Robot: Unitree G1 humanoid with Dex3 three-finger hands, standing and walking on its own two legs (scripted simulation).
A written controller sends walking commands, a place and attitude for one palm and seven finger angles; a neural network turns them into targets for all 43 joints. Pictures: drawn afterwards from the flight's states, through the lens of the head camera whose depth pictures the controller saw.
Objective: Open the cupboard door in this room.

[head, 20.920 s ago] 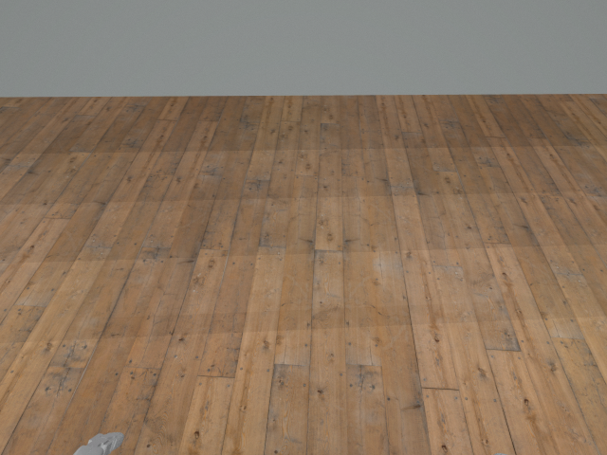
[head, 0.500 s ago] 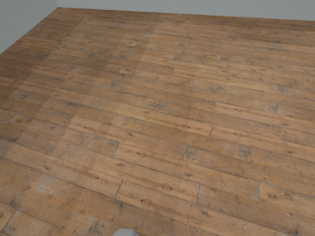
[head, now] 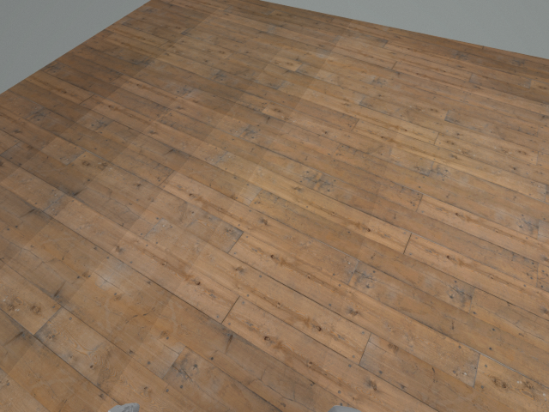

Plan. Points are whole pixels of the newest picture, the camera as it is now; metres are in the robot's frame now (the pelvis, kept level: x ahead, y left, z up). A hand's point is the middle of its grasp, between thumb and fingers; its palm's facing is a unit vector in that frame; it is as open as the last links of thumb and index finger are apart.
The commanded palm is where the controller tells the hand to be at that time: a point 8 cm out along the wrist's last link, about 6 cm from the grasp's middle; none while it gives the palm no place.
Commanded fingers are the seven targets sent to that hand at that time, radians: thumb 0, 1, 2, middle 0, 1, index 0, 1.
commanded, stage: turn or walk to find it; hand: left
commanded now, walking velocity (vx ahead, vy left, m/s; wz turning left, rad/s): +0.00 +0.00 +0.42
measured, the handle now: out of the picture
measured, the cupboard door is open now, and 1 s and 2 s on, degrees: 0 0 0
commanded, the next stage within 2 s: none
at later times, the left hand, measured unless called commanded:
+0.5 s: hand out of the picture -0.03 +0.16 -0.16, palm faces +0.28 -0.92 -0.26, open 7.3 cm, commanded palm none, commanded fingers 0.00 0.90 0.90 -0.20 -0.30 -0.20 -0.30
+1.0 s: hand out of the picture -0.03 +0.21 -0.16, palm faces +0.43 -0.87 -0.25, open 7.3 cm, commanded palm none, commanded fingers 0.00 0.90 0.90 -0.20 -0.30 -0.20 -0.30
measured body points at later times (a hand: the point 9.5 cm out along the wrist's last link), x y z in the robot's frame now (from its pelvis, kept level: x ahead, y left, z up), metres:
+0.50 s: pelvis -0.01 -0.04 +0.00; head +0.03 -0.05 +0.45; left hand -0.04 +0.21 -0.14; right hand +0.11 -0.28 -0.16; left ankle -0.07 +0.11 -0.69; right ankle +0.00 -0.13 -0.74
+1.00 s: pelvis -0.03 -0.02 +0.00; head +0.01 +0.00 +0.45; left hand -0.05 +0.26 -0.14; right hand +0.13 -0.21 -0.14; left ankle -0.06 +0.09 -0.74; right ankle +0.02 -0.16 -0.69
